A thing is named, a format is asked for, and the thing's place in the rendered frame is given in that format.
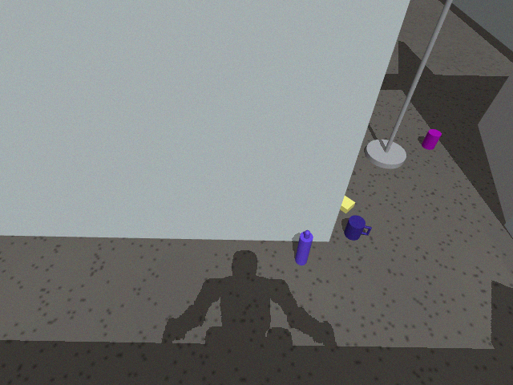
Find floor lamp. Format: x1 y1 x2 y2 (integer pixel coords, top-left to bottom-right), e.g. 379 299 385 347
365 0 453 169

